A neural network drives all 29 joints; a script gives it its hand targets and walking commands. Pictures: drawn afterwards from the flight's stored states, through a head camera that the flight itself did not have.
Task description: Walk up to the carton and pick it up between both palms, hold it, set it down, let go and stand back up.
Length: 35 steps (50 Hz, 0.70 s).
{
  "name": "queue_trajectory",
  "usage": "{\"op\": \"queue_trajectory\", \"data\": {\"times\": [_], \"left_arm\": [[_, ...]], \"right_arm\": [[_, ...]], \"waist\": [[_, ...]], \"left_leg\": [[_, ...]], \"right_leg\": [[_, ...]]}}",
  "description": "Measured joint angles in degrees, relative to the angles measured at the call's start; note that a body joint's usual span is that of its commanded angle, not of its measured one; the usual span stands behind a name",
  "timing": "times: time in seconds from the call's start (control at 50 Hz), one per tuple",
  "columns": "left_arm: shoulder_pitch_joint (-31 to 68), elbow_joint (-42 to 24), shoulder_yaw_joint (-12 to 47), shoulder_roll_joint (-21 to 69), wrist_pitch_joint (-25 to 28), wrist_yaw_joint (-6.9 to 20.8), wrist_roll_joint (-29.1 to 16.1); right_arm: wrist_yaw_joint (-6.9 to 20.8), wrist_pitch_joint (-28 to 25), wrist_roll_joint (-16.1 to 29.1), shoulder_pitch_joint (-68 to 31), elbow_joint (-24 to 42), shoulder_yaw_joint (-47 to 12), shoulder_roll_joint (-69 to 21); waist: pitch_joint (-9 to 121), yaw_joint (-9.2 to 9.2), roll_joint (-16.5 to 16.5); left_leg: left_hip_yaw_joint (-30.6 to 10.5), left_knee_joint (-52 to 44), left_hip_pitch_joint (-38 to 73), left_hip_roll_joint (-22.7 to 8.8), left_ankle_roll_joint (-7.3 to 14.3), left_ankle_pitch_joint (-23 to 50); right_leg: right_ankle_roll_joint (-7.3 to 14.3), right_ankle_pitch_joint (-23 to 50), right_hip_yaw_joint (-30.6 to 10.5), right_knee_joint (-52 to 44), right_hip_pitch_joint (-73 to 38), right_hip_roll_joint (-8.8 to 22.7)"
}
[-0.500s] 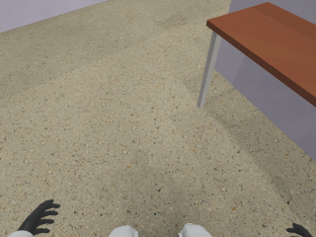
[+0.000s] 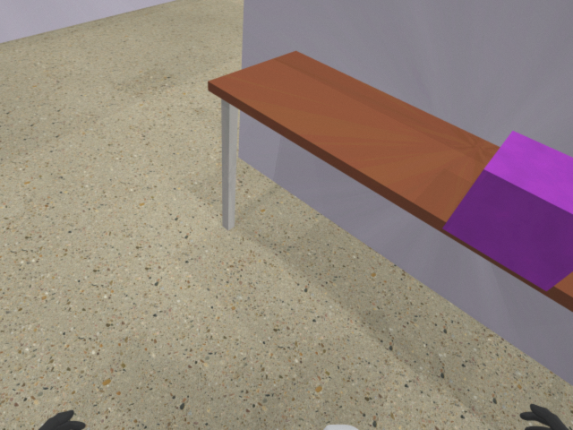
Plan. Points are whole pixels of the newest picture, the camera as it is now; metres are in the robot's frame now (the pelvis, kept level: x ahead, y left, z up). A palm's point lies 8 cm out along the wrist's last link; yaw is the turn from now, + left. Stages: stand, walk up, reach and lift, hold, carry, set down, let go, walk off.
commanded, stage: walk up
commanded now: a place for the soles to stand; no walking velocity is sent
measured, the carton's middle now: (528, 206) +0.53 -0.53 +0.02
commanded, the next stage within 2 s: none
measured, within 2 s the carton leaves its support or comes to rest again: neither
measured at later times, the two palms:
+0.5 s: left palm (129, 352) +0.26 +0.24 -0.11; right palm out of the picture +0.13 -0.41 -0.10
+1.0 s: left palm (247, 258) +0.46 +0.06 -0.11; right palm out of the picture +0.06 -0.47 -0.11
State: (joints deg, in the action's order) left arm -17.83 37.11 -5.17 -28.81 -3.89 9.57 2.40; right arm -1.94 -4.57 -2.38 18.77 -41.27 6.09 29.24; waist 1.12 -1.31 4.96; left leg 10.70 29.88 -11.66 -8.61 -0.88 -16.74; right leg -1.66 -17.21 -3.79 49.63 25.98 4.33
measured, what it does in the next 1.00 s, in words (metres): walks ahead, turning right: right foot, then left foot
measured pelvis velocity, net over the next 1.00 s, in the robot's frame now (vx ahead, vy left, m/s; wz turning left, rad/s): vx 0.19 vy -0.15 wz -0.58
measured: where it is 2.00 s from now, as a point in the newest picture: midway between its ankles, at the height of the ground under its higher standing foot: outside the picture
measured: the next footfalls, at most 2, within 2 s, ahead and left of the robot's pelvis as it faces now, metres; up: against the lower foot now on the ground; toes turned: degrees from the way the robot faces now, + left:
right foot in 0.14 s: +0.10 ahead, -0.22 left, +0.00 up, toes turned -9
left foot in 0.48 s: +0.28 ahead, -0.04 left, +0.00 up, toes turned -13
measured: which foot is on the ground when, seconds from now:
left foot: down 0.00-0.16, up 0.18-0.46, down 0.48-0.96, up 0.98-1.00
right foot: up 0.00-0.12, down 0.14-0.50, up 0.52-0.92, down 0.94-1.00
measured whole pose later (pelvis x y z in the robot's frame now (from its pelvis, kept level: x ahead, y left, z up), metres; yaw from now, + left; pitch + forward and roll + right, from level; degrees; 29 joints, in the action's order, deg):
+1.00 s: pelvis +0.19 -0.15 -0.03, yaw -33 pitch -2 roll -1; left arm -12.8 43.4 -2.8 -24.9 0.2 2.5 0.9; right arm 0.5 -0.6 0.4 16.4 -42.1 4.1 27.6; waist -8.7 -2.3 -2.7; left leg 12.9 48.9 -18.3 -13.4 -0.1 -24.3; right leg 0.9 -17.9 2.9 40.4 21.7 -0.8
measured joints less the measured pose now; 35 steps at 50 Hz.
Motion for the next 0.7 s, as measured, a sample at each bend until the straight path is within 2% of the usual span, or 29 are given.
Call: {"op": "queue_trajectory", "data": {"times": [0.08, 0.14, 0.18, 0.2, 0.22, 0.28, 0.4, 0.46, 0.5, 0.54, 0.6, 0.64, 0.7], "left_arm": [[0.6, 1.2, 0.1, 0.0, 0.6, -0.5, -0.3], [0.5, 1.9, 0.4, 0.5, 1.3, -0.9, -0.4], [1.0, 2.5, 0.8, 2.2, 2.2, -1.5, 0.0], [0.9, 2.2, 1.0, 2.6, 2.6, -1.9, 0.1], [0.4, 1.9, 1.2, 2.7, 2.9, -2.3, 0.0], [-1.9, 1.4, 1.1, 2.2, 3.3, -3.3, -1.0], [-5.0, 1.2, 0.6, 0.5, 4.1, -5.4, -1.5], [-5.5, 0.8, 0.9, 0.6, 3.5, -5.5, -1.2], [-4.9, 0.6, 0.7, 0.5, 3.0, -5.7, -1.1], [-3.5, 1.3, 0.6, 1.5, 2.6, -6.3, -1.1], [-3.1, 3.0, 2.0, 2.1, 2.1, -6.4, -1.3], [-2.9, 4.1, 2.4, 1.2, 1.8, -6.0, -1.7], [-2.0, 4.8, 1.6, 0.0, 1.8, -5.6, -2.1]], "right_arm": [[1.4, 0.0, 0.2, -0.2, 0.8, 0.1, 0.6], [1.9, 0.5, 0.5, 0.1, 1.0, 0.5, 1.5], [1.9, 1.3, 0.7, 0.2, 0.2, 1.4, 2.5], [1.8, 1.9, 1.0, 0.5, -0.5, 1.6, 2.2], [1.8, 2.3, 1.5, 0.5, -1.2, 1.3, 1.5], [2.2, 1.9, 2.7, -0.2, -2.0, -1.1, -1.3], [2.2, 0.1, 2.1, -1.8, 0.3, -4.2, -4.0], [1.9, -0.6, 2.1, -1.6, 0.5, -4.1, -4.0], [1.4, -1.4, 1.6, -0.8, 0.3, -3.7, -4.1], [0.9, -1.2, 0.9, -0.8, 0.2, -3.4, -4.2], [0.8, -0.4, 1.1, -1.7, 0.0, -2.7, -3.8], [0.5, -0.5, 1.4, -1.3, -0.4, -2.0, -4.0], [0.4, -0.7, 1.2, 0.1, -1.0, -1.5, -3.2]], "waist": [[-0.8, -0.57, 0.1], [-1.1, -1.04, -1.5], [-2.4, -1.12, -6.4], [-2.7, -0.58, -7.8], [-2.6, 0.37, -8.2], [-2.9, 2.99, -8.0], [-6.3, 5.01, -7.8], [-6.9, 5.48, -7.0], [-7.1, 5.07, -4.8], [-7.4, 4.38, -2.2], [-6.3, 2.3, -0.9], [-4.6, 0.75, 0.3], [-2.8, -0.65, 1.7]], "left_leg": [[2.6, 2.0, 1.2, -1.4, -1.8, -2.5], [4.2, 6.0, 1.1, -3.4, -3.0, -5.9], [1.0, 13.3, -1.1, -6.8, -0.3, -9.7], [-1.9, 19.1, -3.4, -6.2, 0.4, -11.5], [-4.5, 24.5, -5.7, -4.0, 0.6, -13.1], [-6.6, 31.1, -11.1, 1.6, 1.2, -14.3], [-6.2, 22.0, -18.1, 4.8, 1.8, -10.3], [-5.5, 12.9, -16.9, 6.1, 2.2, -2.2], [-4.2, 9.5, -14.6, 7.1, 4.1, 6.3], [-2.1, 11.6, -13.2, 7.2, 5.2, 3.2], [-0.4, 11.0, -9.2, 4.6, 4.5, -0.4], [0.3, 7.8, -6.3, 3.6, 3.5, 0.2], [1.1, 3.4, -3.1, 2.7, 3.0, 1.1]], "right_leg": [[0.8, -1.5, 1.9, -7.5, -2.1, 2.7], [1.2, 0.0, 4.4, -12.2, -4.3, 2.2], [-0.2, 0.2, 5.8, -10.5, -4.7, -1.0], [-0.3, -0.8, 5.8, -9.5, -4.7, -2.1], [0.0, -1.7, 5.0, -9.1, -4.5, -2.8], [1.9, -1.4, 1.7, -11.8, -6.0, -4.3], [1.8, -1.8, -1.6, -14.3, -9.4, -7.2], [1.6, -4.3, -3.1, -12.1, -10.4, -8.4], [2.5, -7.7, -4.0, -6.6, -9.7, -8.2], [2.9, -9.5, -4.8, 3.4, -6.4, -8.3], [2.6, -9.0, -1.1, 15.4, -1.5, -8.8], [2.2, -6.4, 0.7, 17.3, 0.2, -7.6], [1.4, -2.2, 0.9, 15.8, 1.7, -5.6]]}}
